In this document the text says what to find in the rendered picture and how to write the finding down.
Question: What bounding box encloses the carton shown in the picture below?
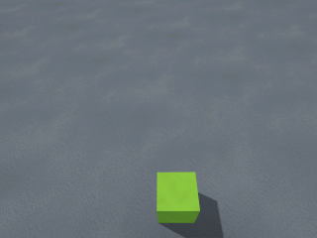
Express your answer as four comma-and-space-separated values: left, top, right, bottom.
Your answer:
157, 172, 200, 223

